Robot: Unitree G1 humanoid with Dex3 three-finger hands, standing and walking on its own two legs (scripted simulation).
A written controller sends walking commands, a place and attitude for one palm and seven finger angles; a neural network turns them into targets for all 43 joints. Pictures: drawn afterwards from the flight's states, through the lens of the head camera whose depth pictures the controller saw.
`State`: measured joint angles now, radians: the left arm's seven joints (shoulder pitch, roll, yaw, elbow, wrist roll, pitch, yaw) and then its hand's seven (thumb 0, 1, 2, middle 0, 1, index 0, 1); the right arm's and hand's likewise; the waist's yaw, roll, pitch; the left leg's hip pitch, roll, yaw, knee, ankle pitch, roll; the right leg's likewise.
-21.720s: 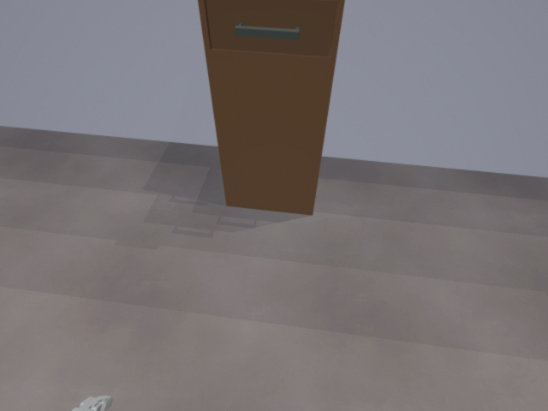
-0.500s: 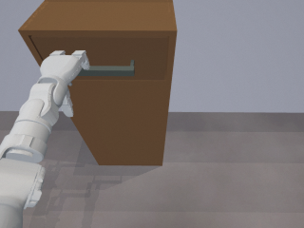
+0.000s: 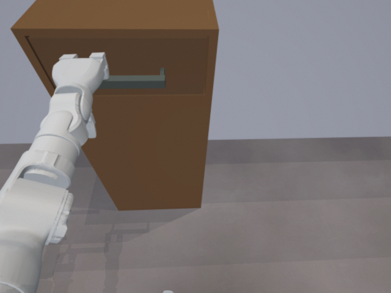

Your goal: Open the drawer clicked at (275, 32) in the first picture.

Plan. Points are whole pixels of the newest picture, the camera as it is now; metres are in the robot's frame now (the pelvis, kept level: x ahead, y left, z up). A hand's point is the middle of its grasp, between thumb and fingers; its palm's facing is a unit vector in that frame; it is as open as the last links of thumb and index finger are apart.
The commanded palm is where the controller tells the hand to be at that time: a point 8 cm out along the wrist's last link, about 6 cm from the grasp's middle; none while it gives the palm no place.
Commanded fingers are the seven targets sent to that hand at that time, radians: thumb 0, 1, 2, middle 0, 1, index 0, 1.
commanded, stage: lower the fingers behind the handle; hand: left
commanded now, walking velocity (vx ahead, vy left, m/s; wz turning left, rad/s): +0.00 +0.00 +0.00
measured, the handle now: (124, 76) +0.57 +0.18 +0.12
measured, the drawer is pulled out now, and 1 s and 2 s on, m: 0.00 0.00 0.00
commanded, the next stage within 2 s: lift the fingers back up to retry in 0.12 s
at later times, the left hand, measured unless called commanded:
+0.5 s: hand (103, 93) +0.49 +0.20 +0.14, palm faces -0.01 -0.01 -1.00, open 13.9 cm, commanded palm +0.47 +0.20 +0.20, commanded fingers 0.00 -0.50 0.30 -0.30 -1.20 -0.30 -1.20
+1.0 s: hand (88, 82) +0.48 +0.22 +0.17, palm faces -0.06 -0.03 -1.00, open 13.9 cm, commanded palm +0.46 +0.22 +0.24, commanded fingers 0.00 -0.50 0.30 -0.30 -1.20 -0.30 -1.20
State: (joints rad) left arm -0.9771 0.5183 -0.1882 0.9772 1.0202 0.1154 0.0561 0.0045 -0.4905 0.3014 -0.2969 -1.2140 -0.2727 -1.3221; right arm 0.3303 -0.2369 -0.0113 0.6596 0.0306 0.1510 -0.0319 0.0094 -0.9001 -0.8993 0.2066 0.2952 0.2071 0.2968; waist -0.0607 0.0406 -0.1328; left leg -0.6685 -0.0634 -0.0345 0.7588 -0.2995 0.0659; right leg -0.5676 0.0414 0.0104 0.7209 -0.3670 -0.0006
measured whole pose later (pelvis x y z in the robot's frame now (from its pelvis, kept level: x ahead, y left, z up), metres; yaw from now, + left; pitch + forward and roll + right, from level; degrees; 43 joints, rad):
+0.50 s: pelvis +0.00 +0.00 +0.00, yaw +0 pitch +12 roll -2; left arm -0.96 0.50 -0.19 0.93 0.99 0.08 0.04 0.00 -0.49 0.30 -0.30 -1.22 -0.29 -1.24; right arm 0.32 -0.25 -0.02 0.68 0.04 0.10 -0.05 0.01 -0.90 -0.90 0.21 0.30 0.21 0.30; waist -0.07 0.05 -0.12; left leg -0.64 -0.06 -0.03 0.74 -0.30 0.06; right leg -0.55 0.04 0.01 0.70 -0.36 0.00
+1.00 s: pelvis +0.05 -0.02 +0.02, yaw +0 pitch +8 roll -1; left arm -0.75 0.59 -0.12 0.63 0.93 0.13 -0.17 0.00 -0.49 0.30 -0.31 -1.20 -0.31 -1.20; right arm 0.24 -0.29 -0.01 0.63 0.08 0.17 -0.06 0.01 -0.90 -0.90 0.21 0.30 0.21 0.30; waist -0.02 0.06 -0.11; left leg -0.42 -0.04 -0.03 0.59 -0.30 0.04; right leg -0.33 0.06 0.03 0.54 -0.35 -0.03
